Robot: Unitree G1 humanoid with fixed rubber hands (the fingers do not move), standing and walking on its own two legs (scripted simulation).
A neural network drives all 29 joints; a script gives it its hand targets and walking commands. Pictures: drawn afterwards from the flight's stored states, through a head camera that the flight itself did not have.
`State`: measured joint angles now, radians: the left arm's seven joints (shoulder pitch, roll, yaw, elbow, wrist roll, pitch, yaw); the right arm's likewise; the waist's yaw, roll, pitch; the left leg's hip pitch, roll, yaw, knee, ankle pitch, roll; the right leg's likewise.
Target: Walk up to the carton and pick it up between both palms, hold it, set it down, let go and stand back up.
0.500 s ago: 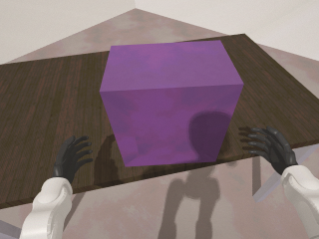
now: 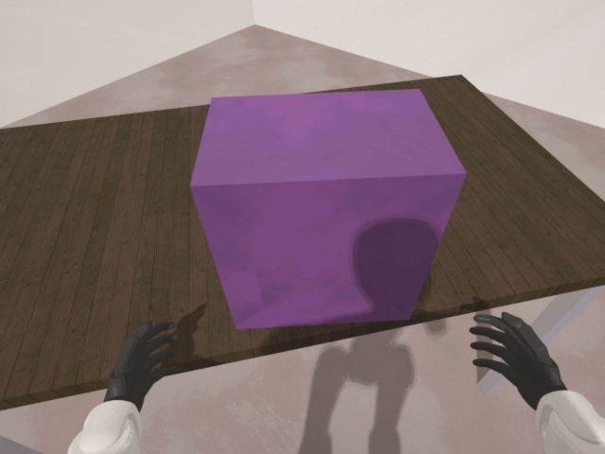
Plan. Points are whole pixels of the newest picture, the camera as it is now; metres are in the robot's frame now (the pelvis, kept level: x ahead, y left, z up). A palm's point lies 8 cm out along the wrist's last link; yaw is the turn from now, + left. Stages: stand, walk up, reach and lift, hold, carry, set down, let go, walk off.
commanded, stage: set down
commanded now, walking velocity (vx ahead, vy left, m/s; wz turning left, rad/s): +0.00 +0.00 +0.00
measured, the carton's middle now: (320, 219) +0.42 +0.01 +0.10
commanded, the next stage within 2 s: none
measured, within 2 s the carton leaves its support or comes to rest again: neither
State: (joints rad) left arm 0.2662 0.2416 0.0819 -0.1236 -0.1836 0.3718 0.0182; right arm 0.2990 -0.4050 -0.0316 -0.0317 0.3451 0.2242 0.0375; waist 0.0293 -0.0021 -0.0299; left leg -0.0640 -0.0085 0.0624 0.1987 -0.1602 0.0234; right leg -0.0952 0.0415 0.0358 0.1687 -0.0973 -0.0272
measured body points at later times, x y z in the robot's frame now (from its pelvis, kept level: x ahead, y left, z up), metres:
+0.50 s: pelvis -0.01 +0.00 +0.00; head +0.00 +0.00 +0.45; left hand +0.16 +0.23 -0.02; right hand +0.17 -0.24 -0.02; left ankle -0.04 +0.10 -0.75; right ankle -0.01 -0.11 -0.75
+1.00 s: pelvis -0.02 -0.01 +0.00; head +0.02 +0.00 +0.45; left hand +0.14 +0.23 -0.07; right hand +0.14 -0.23 -0.07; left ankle -0.04 +0.10 -0.75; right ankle -0.01 -0.11 -0.75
